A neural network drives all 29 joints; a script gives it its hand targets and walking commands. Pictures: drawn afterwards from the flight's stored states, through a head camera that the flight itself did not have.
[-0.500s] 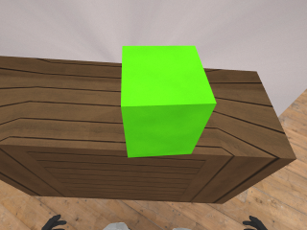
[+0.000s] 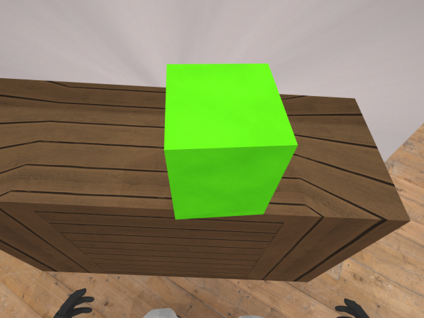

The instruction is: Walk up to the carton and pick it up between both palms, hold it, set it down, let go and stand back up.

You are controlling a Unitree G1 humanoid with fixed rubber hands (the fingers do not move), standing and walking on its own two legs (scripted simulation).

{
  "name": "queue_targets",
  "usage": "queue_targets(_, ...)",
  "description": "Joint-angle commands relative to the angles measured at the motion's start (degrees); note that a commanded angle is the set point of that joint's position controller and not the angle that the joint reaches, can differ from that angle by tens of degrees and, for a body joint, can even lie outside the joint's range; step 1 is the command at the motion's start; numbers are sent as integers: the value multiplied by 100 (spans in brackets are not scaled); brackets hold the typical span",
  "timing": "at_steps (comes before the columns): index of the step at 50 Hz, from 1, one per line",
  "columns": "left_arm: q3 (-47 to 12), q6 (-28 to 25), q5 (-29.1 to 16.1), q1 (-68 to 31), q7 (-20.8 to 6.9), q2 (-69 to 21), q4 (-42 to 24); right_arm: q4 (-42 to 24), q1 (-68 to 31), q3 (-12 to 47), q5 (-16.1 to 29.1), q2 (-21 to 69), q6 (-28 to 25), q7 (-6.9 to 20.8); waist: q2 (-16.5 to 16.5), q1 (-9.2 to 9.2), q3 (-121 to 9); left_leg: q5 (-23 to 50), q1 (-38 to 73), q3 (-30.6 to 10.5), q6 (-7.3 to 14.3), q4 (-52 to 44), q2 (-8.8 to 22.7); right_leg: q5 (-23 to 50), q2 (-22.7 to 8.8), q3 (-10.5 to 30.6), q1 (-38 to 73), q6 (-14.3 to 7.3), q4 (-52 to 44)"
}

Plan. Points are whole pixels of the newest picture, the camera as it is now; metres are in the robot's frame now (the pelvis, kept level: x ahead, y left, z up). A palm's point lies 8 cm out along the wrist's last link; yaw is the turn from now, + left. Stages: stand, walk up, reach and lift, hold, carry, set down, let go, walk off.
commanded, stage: walk up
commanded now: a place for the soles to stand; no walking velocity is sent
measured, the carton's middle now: (219, 145) +0.43 +0.00 +0.05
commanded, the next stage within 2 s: reach and lift in 0.02 s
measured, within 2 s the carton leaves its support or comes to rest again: neither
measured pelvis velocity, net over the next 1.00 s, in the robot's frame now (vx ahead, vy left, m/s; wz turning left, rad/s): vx -0.01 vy -0.03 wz -0.03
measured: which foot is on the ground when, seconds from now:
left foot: down 0.00-1.00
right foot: down 0.00-1.00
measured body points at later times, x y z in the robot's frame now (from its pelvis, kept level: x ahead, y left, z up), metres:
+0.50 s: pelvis +0.02 +0.00 +0.00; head +0.05 +0.02 +0.45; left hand +0.21 +0.25 -0.09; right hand +0.17 -0.27 -0.08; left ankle +0.05 +0.12 -0.73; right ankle +0.02 -0.10 -0.73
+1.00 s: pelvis -0.01 -0.03 +0.01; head -0.01 -0.02 +0.45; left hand +0.17 +0.23 -0.05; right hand +0.15 -0.27 -0.03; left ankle +0.05 +0.12 -0.73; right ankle +0.02 -0.10 -0.73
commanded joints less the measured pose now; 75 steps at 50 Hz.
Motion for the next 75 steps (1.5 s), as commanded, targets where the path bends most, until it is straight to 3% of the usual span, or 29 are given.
queue_targets(1, 230, -116, 142, -231, -8, 1384, -218, -36, -249, -236, -17, -1142, -70, -33, -250, 52, -1265, 97, 679, -578, 156, -526, 568, 482, -889, 1081, 649, -191, -1500)
queue_targets(2, 272, 791, -74, -2242, 187, 1089, -1920, -164, -2044, -970, -608, -105, -861, 100, -108, 54, -952, -1286, 290, 347, -245, -31, 33, -1324, -193, -514, -729, -182, -390)
queue_targets(3, 163, 1401, -115, -1643, 249, 905, -2011, -229, -1520, -1093, -680, -493, -918, 325, -488, -269, -684, -1511, 836, 267, -189, 312, 122, -1719, -203, -288, -1476, -398, -457)
queue_targets(4, 205, 1717, -47, -1788, 249, 876, -2369, -242, -1445, -907, -598, -593, -907, 380, -555, -330, -627, -1422, 1303, 179, -210, 804, 58, -2104, -430, -152, -2192, -595, -418)
queue_targets(5, 275, 1915, -83, -1661, 249, 787, -2606, -462, -1259, -865, -464, -672, -885, 382, -934, -279, -696, -1172, 1711, 122, -119, 996, -10, -2084, -530, -100, -2506, -636, -560)
queue_targets(6, 123, 2111, -1, -1530, 248, 597, -2863, -396, -1063, -851, -363, -702, -739, 397, -622, -369, -610, -1098, 1883, 82, -178, 892, 61, -1755, -504, -221, -2520, -657, -581)
queue_targets(9, -150, 2386, 83, -1036, 246, 360, -3264, -682, -726, -1204, -359, -707, -506, 477, 97, -366, -717, -1359, 1019, 119, -166, -44, 378, -333, -17, -564, -1050, -289, -325)
queue_targets(11, -240, 2501, 191, -607, 184, 201, -3155, -751, -497, -1244, -316, -821, -452, 520, 73, -272, -587, -1231, 1072, 128, -167, -400, 448, 82, 97, -635, -485, -214, -443)
queue_targets(12, -198, 2477, 236, -523, 188, 209, -3346, -797, -423, -1236, -232, -884, -446, 528, 267, -293, -725, -824, 1462, 119, -255, -467, 403, 345, 147, -676, -375, -192, -587)
queue_targets(17, 142, 2176, 104, 198, 323, -16, -3771, -1502, -176, -1058, 52, -1061, -711, 671, 88, -27, -1466, 1387, 2137, 22, -383, -367, 251, 1607, 200, -512, 253, -161, -877)
queue_targets(18, 223, 2097, 130, 188, 348, -42, -3982, -1368, -166, -960, 131, -1084, -717, 671, 282, -62, -1430, 1709, 2118, -27, -402, -391, 237, 1752, 198, -511, 386, -153, -877)
queue_targets(23, 379, 1774, 75, 545, 356, -70, -4217, -1663, 208, -736, 327, -949, -888, 655, 239, 105, -1323, 2296, 2127, 51, -375, -436, 14, 2666, 108, -228, 616, -47, -1182)
queue_targets(29, 442, 1197, -148, 827, 388, -16, -4209, -2203, 549, -492, 330, -482, -1020, 565, -275, 270, -1319, 1725, 1924, 126, -218, -814, -124, 2423, -14, 1, 704, 109, -1471)
queue_targets(32, 610, 867, -311, 908, 327, 175, -4298, -2712, 822, -371, 369, -178, -1060, 417, -523, 304, -1299, 1289, 1496, 208, -90, -1003, -239, 2849, -169, 296, 1175, 302, -1501)
queue_targets(36, 707, 498, -494, 885, 342, 338, -4213, -3071, 1013, -256, 432, 152, -1084, 253, -516, 311, -976, 643, 1067, 220, 17, -1080, -241, 2035, -436, 691, 1087, 458, -1627)
queue_targets(39, 652, 459, -713, 636, 338, 339, -4250, -3619, 941, -223, 381, 341, -934, 184, -538, 434, -837, 423, 1038, 210, 58, -1141, -142, 659, -587, 879, 705, 488, -1927)
queue_targets(42, 610, 467, -896, 563, 379, 452, -4450, -4158, 829, -268, 372, 388, -727, 124, -435, 451, -553, 167, 1082, 229, 59, -1230, -119, -419, -607, 917, 447, 412, -2152)
queue_targets(44, 642, 496, -914, 297, 396, 479, -4587, -4571, 711, -198, 425, 549, -582, 106, -768, 496, -572, 116, 1188, 236, 124, -1041, -205, -1338, -779, 1112, 123, 298, -2352)
queue_targets(46, 496, 507, -972, 266, 505, 508, -4727, -4525, 659, -284, 504, 445, -437, 148, -436, 432, -599, -1, 1429, 219, 19, -1028, -185, -1560, -807, 1052, -76, 177, -2386)
queue_targets(47, 585, 543, -953, 181, 490, 572, -4734, -4767, 653, -253, 500, 405, -345, 101, -703, 424, -564, 107, 1606, 228, 20, -901, -244, -1770, -906, 1138, -314, 145, -2537)
queue_targets(52, 306, 697, -1070, 60, 661, 331, -5275, -5072, 496, -360, 712, 333, -76, 169, -349, 380, -491, 38, 2232, 131, -71, -901, -212, -1967, -916, 933, -1047, -106, -2619)
queue_targets(59, 77, 679, -1161, 94, 854, -7, -5852, -5751, 394, -535, 889, 305, -25, 337, -106, 368, -784, -299, 2033, 46, -32, -1195, -96, -1279, -644, 611, -606, -129, -2282)
queue_targets(61, -165, 652, -1181, 287, 906, -167, -6040, -5559, 496, -603, 972, 206, -1, 447, 229, 352, -937, -367, 2435, -148, -73, -1245, -21, -1095, -649, 433, -871, -230, -2208)
queue_targets(64, -473, 624, -1166, 520, 1013, -432, -6174, -5424, 423, -886, 1011, -189, -54, 607, 550, 215, -801, -746, 1601, -344, -72, -1801, 272, -102, -84, 86, -107, -121, -1777)
queue_targets(65, -403, 627, -1080, 378, 1018, -489, -6126, -5370, 366, -782, 1092, -41, -44, 619, 531, 326, -885, -714, 1547, -316, -63, -1794, 240, -129, -153, 160, 78, -76, -1812)
queue_targets(66, -444, 577, -1116, 244, 1030, -444, -6352, -5632, 325, -720, 1151, -21, -64, 645, 586, 254, -1053, -837, 1615, -324, -87, -1753, 231, -207, -181, 163, 54, -32, -1790)
queue_targets(73, -252, 375, -1091, 845, 1089, -464, -6607, -6185, 800, -397, 1441, -77, -343, 508, 110, 418, -1334, 929, 1741, -15, -115, -1381, 31, 789, -155, 297, 420, 11, -1814)
queue_targets(74, -139, 403, -974, 934, 1085, -571, -6546, -6197, 875, -235, 1513, 21, -345, 487, 144, 587, -1282, 1088, 1760, -17, -103, -1387, 4, 915, -178, 346, 501, 27, -1775)
queue_targets(75, -190, 391, -979, 824, 1071, -548, -6535, -6121, 812, -273, 1485, -38, -356, 461, 98, 486, -1295, 976, 1796, -34, -83, -1355, 10, 906, -189, 307, 392, 75, -1784)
